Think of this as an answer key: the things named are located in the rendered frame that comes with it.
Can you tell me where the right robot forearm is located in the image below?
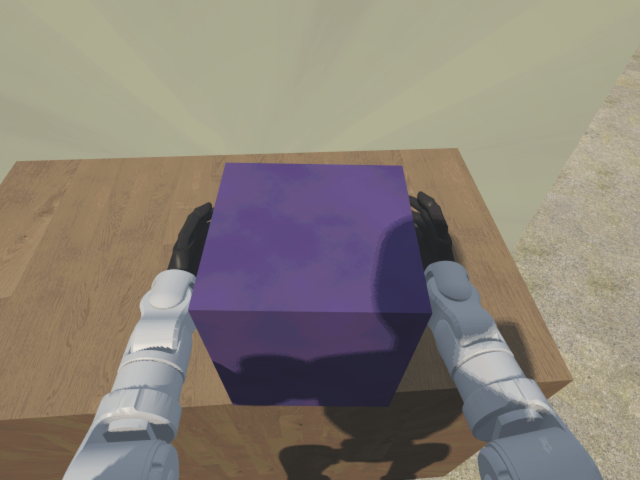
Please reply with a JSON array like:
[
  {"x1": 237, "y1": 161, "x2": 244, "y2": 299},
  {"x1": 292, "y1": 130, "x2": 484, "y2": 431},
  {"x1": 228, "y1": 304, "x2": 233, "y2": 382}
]
[{"x1": 424, "y1": 261, "x2": 603, "y2": 480}]

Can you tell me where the carton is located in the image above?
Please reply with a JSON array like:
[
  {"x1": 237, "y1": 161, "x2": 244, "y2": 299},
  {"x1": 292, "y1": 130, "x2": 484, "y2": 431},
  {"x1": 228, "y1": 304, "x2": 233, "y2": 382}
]
[{"x1": 188, "y1": 163, "x2": 432, "y2": 407}]

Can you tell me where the pedestal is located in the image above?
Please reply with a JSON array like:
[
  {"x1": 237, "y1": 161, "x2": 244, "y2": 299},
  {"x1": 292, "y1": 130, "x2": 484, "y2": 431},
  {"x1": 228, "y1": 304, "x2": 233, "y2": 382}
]
[{"x1": 0, "y1": 148, "x2": 573, "y2": 480}]

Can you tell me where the robot right upper arm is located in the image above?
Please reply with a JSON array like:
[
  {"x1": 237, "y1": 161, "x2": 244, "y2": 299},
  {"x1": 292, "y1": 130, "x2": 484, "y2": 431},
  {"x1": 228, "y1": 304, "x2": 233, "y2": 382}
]
[{"x1": 478, "y1": 427, "x2": 600, "y2": 480}]

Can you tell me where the right robot hand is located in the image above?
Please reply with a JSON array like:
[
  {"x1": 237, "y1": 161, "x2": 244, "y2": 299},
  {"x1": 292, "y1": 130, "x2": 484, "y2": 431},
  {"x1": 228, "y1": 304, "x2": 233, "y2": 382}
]
[{"x1": 408, "y1": 191, "x2": 455, "y2": 271}]

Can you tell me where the left robot forearm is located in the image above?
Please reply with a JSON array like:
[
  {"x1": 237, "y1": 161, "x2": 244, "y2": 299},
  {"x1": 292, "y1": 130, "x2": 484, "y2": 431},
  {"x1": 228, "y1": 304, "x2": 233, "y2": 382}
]
[{"x1": 62, "y1": 269, "x2": 196, "y2": 480}]

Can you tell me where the robot left upper arm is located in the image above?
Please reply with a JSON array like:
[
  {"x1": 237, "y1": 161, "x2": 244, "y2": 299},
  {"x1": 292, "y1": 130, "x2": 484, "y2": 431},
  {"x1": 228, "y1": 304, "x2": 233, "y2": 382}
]
[{"x1": 66, "y1": 439, "x2": 179, "y2": 480}]

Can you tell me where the left robot hand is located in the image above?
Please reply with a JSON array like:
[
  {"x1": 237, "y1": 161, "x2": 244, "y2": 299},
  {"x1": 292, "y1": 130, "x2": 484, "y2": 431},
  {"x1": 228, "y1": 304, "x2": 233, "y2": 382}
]
[{"x1": 167, "y1": 202, "x2": 214, "y2": 277}]

